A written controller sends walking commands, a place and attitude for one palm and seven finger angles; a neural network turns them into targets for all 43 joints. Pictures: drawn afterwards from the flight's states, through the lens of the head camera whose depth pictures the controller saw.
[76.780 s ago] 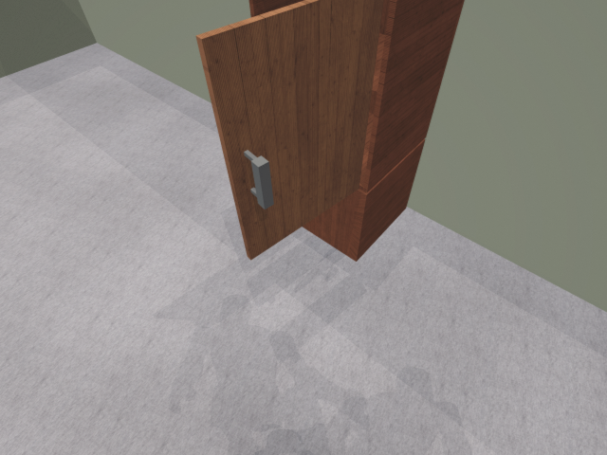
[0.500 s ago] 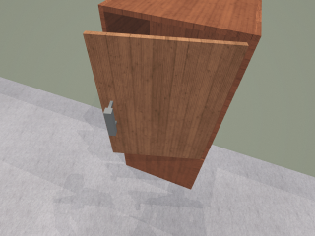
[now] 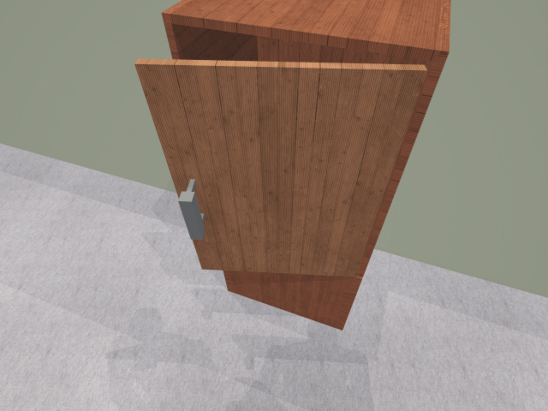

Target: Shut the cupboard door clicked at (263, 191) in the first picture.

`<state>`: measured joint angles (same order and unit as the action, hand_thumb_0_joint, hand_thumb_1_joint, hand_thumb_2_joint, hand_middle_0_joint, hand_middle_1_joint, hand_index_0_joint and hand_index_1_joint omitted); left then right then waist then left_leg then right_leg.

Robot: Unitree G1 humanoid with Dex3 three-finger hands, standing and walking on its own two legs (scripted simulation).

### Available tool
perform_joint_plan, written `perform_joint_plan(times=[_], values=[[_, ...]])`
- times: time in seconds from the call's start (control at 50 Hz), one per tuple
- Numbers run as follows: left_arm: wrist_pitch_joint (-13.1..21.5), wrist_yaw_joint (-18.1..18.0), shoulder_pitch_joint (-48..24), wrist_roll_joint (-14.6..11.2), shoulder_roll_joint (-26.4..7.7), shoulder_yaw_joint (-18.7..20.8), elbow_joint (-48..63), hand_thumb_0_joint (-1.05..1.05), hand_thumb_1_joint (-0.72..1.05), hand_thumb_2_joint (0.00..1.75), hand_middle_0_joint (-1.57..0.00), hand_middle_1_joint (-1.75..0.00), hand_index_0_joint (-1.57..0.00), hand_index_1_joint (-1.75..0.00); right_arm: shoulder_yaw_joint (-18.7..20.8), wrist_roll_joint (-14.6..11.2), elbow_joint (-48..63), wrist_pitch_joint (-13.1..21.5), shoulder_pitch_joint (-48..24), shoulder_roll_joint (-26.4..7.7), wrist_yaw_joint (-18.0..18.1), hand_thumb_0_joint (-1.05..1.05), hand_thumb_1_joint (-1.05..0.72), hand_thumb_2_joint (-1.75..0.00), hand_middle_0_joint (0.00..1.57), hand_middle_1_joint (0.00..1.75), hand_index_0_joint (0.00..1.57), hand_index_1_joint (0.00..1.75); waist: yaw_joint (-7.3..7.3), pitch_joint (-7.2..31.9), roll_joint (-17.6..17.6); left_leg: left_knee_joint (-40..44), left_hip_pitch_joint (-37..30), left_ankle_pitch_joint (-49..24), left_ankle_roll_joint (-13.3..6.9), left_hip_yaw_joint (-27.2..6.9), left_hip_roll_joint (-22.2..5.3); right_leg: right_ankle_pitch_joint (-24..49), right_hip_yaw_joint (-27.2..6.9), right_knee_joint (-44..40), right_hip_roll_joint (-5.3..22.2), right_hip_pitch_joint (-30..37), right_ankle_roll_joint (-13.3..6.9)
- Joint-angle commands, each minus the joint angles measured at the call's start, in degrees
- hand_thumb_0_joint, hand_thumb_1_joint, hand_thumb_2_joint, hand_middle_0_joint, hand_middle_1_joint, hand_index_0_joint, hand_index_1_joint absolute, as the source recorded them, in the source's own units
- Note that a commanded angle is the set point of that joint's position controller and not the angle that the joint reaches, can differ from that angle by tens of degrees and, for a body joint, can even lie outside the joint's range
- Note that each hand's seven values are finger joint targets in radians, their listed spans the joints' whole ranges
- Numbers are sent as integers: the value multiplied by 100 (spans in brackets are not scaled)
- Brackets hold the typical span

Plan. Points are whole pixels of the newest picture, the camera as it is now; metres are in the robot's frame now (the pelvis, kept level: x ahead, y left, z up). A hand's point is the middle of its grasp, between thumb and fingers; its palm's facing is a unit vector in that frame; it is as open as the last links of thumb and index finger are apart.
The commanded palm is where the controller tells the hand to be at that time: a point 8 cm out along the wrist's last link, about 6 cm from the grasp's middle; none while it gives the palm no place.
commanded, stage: look again from close up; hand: left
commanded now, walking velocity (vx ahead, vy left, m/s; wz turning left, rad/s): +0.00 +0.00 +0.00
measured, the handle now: (195, 209) +0.50 +0.20 -0.05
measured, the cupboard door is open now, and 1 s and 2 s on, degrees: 17 17 17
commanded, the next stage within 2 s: shuffle to correct the standing spot in 0.36 s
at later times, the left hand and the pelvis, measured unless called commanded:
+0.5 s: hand out of the picture +0.00 +0.15 -0.17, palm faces +0.00 -0.98 -0.21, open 7.3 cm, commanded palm none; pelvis -0.01 -0.02 +0.00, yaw -1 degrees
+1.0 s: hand out of the picture +0.05 +0.17 -0.18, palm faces +0.03 -0.98 -0.21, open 7.3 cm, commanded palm none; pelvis +0.04 -0.01 +0.00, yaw -1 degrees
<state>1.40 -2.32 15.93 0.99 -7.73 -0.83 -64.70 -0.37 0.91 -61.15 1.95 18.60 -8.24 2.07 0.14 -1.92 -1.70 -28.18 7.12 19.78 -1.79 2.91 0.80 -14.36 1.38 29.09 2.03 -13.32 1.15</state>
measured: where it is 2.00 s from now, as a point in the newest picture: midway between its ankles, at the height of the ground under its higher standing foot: outside the picture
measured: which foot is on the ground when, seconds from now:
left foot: down 0.00-1.00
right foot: down 0.00-1.00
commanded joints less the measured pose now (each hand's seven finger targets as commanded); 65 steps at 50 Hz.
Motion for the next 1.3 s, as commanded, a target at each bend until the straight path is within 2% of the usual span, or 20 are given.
perform_joint_plan(times=[0.0,0.14,0.44,0.54,0.62,0.66,0.7,0.76,0.8,0.82,0.86,0.9,1.04,1.14,1.16,1.18,1.2,1.22,1.26,1.28], values=[[45,-6,248,-37,-519,65,222,0,90,90,-20,-30,-20,-30,57,-14,288,62,410,-486,12,0,-90,-90,20,30,20,30,30,-210,218,599,552,-1920,-52,-570,-688,1072,-303,-91,331,198,-361],[5,20,254,-37,-626,87,289,0,90,90,-20,-30,-20,-30,32,-13,230,18,245,-577,-40,0,-90,-90,20,30,20,30,-9,-616,324,941,738,-636,-49,-541,-572,326,-541,-434,331,-42,-360],[47,28,240,-48,-717,138,224,0,90,90,-20,-30,-20,-30,41,-25,-123,12,228,-525,-21,0,-90,-90,20,30,20,30,-14,-184,275,820,370,-996,19,-357,-575,1061,-608,-535,433,265,-399],[-21,64,376,7,-790,222,252,0,90,90,-20,-30,-20,-30,40,24,-143,-89,318,-425,-82,0,-90,-90,20,30,20,30,-113,-580,465,432,840,400,0,-150,-323,-1302,-1007,-819,510,-16,-584],[-11,71,545,18,-930,363,336,0,90,90,-20,-30,-20,-30,65,36,-78,-93,437,-315,-104,0,-90,-90,20,30,20,30,-104,-593,876,-252,973,383,22,62,-145,-1885,-1523,-1263,881,-164,-855],[3,66,477,21,-910,406,394,0,90,90,-20,-30,-20,-30,58,32,-109,-41,594,-259,-99,0,-90,-90,20,30,20,30,-34,-533,711,-90,713,207,24,47,-180,-1486,-1408,-1085,899,-323,-897],[-1,86,321,25,-792,411,470,0,90,90,-20,-30,-20,-30,55,30,-189,17,804,-268,-88,0,-90,-90,20,30,20,30,31,-558,180,354,429,-200,-25,-103,-309,-900,-842,-458,529,-425,-758],[2,105,94,49,-429,330,576,0,90,90,-20,-30,-20,-30,106,32,-226,82,981,-620,-17,0,-90,-90,20,30,20,30,50,-535,-813,738,228,-1949,-433,-846,-1069,-281,215,880,-123,-544,-468],[11,71,194,19,-274,279,504,0,90,90,-20,-30,-20,-30,88,12,-164,81,789,-565,65,0,-90,-90,20,30,20,30,-84,-502,-523,439,97,-3781,-524,-799,-1165,29,178,758,-103,-362,-432],[23,52,366,-2,-292,283,421,0,90,90,-20,-30,-20,-30,83,-6,-123,87,697,-571,90,0,-90,-90,20,30,20,30,-152,-356,-306,184,102,-4203,-396,-604,-1006,704,39,586,23,-48,-453],[64,1,667,-41,-522,321,248,0,90,90,-20,-30,-20,-30,98,-41,-69,94,578,-493,121,0,-90,-90,20,30,20,30,-194,-33,220,-243,215,-4006,-76,-237,-626,2966,-358,456,394,590,-494],[61,-34,495,-80,-675,317,251,0,90,90,-20,-30,-20,-30,135,-68,-84,52,567,-426,135,0,-90,-90,20,30,20,30,-63,45,395,69,231,-3585,80,-224,-559,4236,-328,527,572,773,-452],[-99,-95,98,-60,-640,379,525,0,90,90,-20,-30,-20,-30,279,-45,-30,-42,370,-491,165,0,-90,-90,20,30,20,30,-46,223,-27,183,-461,-4935,-3,-244,-812,2885,-193,515,366,336,-282],[-114,-73,-26,-40,-668,368,662,0,90,90,-20,-30,-20,-30,279,-19,74,-78,151,-478,132,0,-90,-90,20,30,20,30,-48,244,172,379,-217,-3609,-1,-296,-771,2783,-347,316,451,420,-354],[27,-242,670,-10,-1040,403,413,0,90,90,-20,-30,-20,-30,428,-128,496,-67,-396,-1063,22,0,-90,-90,20,30,20,30,-279,760,1020,-1135,121,-3862,173,-38,-890,4436,-291,-76,595,746,-177],[81,-228,678,6,-1141,465,736,0,90,90,-20,-30,-20,-30,379,-68,840,-48,-154,-668,-53,0,-90,-90,20,30,20,30,-177,1039,1423,-1288,1036,-951,118,-206,-341,5615,-1063,136,1086,1612,-560],[152,-181,437,19,-1221,437,766,0,90,90,-20,-30,-20,-30,336,-78,884,-73,-440,-423,-68,0,-90,-90,20,30,20,30,-209,1080,1041,-1294,1468,539,138,-203,-243,5999,-1235,138,1528,1875,-935],[130,-159,299,66,-1132,365,917,0,90,90,-20,-30,-20,-30,305,-82,971,-76,-524,-357,-82,0,-90,-90,20,30,20,30,-106,887,593,-812,1296,644,143,-166,-232,5597,-1009,194,1399,1480,-962],[89,-108,-228,-41,-1110,298,1036,0,90,90,-20,-30,-20,-30,311,-49,743,-74,-49,-575,-96,0,-90,-90,20,30,20,30,223,757,81,201,261,-1213,74,-371,-403,3147,-550,340,808,487,-591],[49,-83,-292,-63,-1041,293,1094,0,90,90,-20,-30,-20,-30,334,7,751,-44,-114,-867,-78,0,-90,-90,20,30,20,30,125,505,-320,235,298,-2062,-54,-600,-787,1816,-365,200,463,166,-394]])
